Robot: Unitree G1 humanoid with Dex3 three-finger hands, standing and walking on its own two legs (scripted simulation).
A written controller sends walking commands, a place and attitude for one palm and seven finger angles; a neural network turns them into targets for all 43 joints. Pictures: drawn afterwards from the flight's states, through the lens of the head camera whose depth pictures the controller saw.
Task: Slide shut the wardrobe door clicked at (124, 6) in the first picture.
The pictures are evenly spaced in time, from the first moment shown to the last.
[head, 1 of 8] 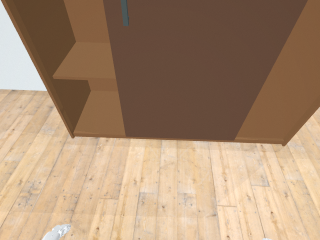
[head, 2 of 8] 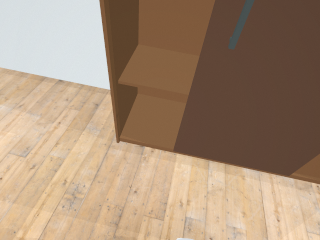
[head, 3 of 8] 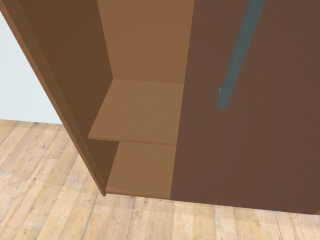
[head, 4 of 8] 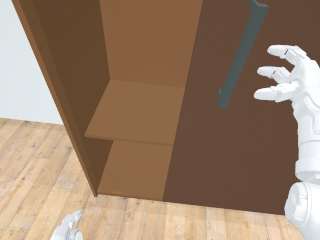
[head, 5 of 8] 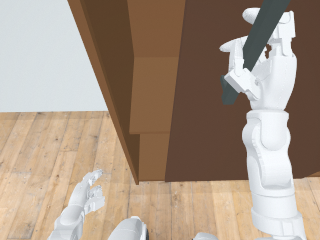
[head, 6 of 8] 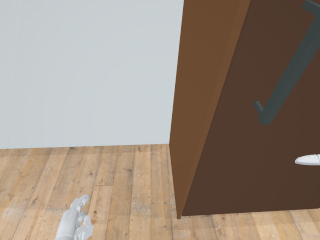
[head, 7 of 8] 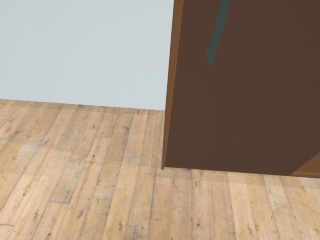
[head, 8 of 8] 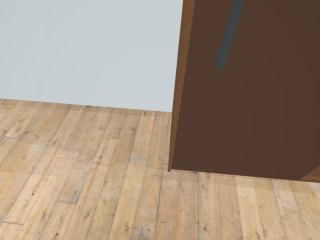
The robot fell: no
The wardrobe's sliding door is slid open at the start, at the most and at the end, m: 0.41 0.41 0.00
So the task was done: yes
